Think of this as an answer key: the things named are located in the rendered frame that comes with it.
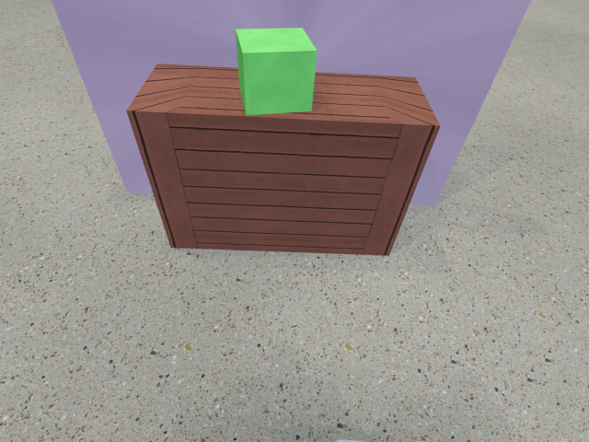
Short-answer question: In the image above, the carton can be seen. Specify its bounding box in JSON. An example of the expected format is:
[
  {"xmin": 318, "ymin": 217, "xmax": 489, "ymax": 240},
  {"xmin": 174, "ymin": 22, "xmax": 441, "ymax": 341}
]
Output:
[{"xmin": 236, "ymin": 28, "xmax": 317, "ymax": 115}]

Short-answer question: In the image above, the pedestal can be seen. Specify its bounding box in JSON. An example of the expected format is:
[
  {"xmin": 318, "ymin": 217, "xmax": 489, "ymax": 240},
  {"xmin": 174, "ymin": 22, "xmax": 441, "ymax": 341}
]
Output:
[{"xmin": 127, "ymin": 64, "xmax": 440, "ymax": 256}]

